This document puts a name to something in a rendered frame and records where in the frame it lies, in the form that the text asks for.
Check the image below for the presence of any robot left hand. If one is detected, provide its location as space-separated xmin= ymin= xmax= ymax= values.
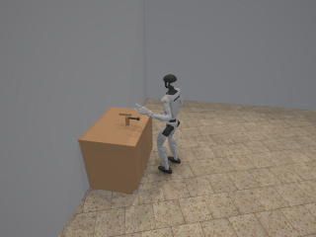
xmin=133 ymin=103 xmax=148 ymax=115

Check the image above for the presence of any left robot upper arm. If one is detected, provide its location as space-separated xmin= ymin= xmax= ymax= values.
xmin=161 ymin=95 xmax=172 ymax=120

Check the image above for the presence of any left robot foot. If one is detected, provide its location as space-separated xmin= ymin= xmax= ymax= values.
xmin=158 ymin=166 xmax=172 ymax=174

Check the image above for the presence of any right robot upper arm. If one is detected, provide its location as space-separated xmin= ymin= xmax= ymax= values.
xmin=175 ymin=88 xmax=184 ymax=108

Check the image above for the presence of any counter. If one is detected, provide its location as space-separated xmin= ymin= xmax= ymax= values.
xmin=78 ymin=107 xmax=153 ymax=195

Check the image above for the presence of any robot right shin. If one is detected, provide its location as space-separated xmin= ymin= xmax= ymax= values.
xmin=168 ymin=137 xmax=178 ymax=160

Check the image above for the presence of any left robot forearm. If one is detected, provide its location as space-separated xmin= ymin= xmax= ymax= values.
xmin=147 ymin=111 xmax=170 ymax=121

